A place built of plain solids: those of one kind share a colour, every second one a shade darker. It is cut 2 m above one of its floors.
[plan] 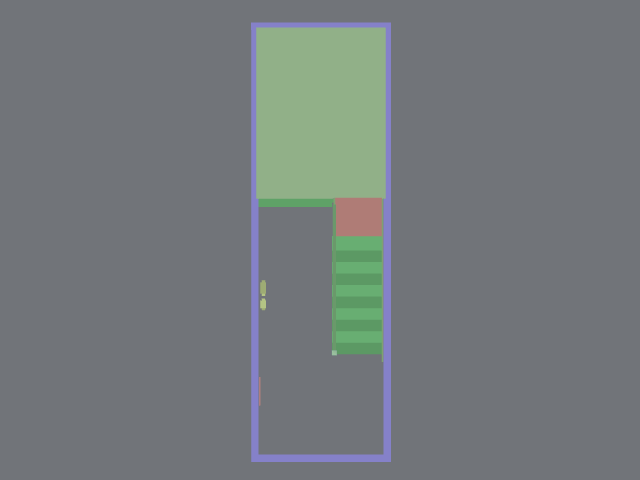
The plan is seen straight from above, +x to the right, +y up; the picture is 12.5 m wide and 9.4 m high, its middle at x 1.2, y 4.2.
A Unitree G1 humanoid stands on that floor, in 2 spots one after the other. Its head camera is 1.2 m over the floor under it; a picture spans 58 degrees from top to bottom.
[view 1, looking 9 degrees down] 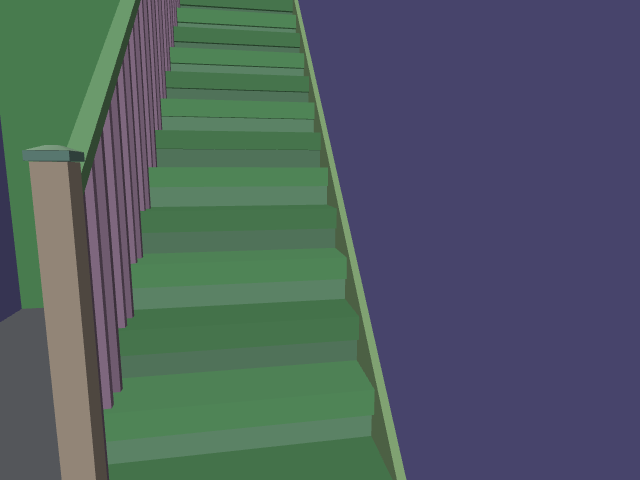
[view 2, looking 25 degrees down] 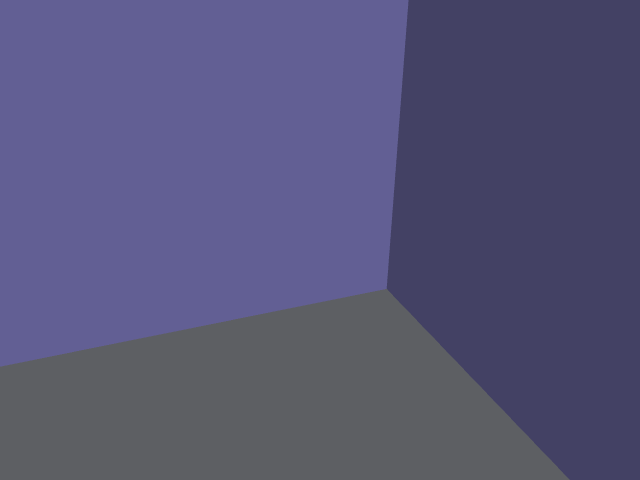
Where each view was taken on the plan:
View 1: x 1.95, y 0.76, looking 80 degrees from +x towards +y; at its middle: riser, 2.19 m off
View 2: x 0.72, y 1.00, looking -20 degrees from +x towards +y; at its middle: wall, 2.02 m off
